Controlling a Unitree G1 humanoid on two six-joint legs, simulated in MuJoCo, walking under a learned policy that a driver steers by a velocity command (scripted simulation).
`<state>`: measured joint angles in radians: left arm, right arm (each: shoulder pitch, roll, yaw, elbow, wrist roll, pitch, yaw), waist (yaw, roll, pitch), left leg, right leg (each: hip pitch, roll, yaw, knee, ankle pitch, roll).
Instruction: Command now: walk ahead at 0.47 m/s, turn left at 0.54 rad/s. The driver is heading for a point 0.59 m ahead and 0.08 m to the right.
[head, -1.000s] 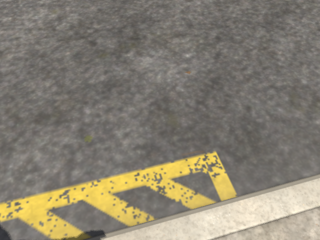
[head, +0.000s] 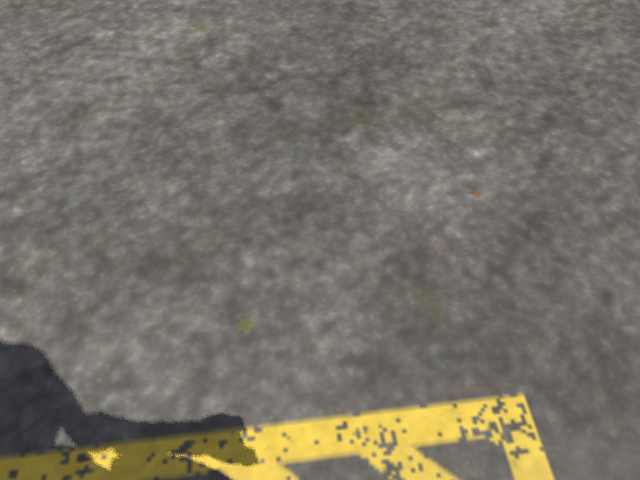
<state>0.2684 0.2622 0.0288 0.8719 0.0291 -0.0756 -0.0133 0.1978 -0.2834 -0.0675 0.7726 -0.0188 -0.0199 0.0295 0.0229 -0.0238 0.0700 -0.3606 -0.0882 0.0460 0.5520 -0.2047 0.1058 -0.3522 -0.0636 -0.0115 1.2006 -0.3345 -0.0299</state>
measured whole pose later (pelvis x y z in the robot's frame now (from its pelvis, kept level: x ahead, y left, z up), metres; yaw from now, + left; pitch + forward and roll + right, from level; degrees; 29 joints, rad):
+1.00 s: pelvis +0.53 +0.00 +0.00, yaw -8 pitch -1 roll -1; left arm 0.29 0.25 0.03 0.93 0.01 -0.02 0.02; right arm 0.16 -0.22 0.01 0.83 -0.01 -0.06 -0.01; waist 0.03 -0.01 0.08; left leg -0.38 -0.03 0.04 0.51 -0.12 0.07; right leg -0.23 0.13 0.08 0.91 -0.54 -0.05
